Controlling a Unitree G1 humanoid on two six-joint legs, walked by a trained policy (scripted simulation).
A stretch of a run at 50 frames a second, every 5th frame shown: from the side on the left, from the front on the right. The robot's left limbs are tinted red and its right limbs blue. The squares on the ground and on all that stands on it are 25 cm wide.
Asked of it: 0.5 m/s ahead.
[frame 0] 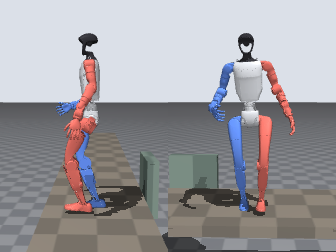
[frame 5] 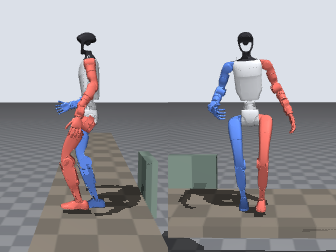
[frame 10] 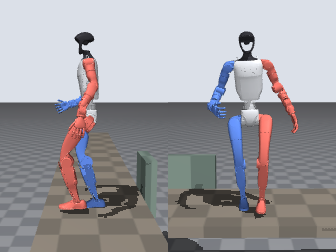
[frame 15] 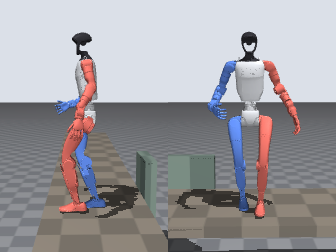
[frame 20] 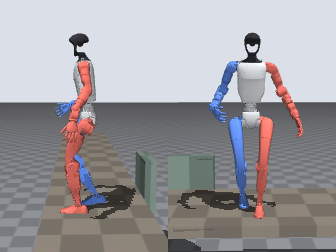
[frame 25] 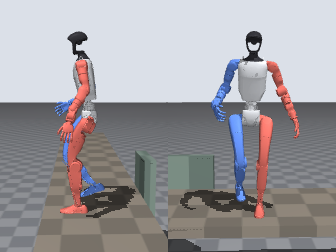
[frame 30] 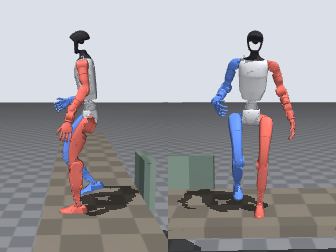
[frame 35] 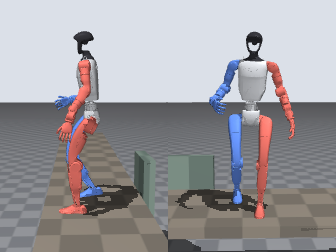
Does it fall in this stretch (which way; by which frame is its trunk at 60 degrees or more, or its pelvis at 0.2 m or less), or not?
no
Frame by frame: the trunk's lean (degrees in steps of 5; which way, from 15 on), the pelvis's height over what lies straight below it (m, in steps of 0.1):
0: 5, 0.8
5: 5, 0.8
10: 5, 0.8
15: 5, 0.8
20: 10, 0.8
25: 10, 0.8
30: 10, 0.8
35: 5, 0.8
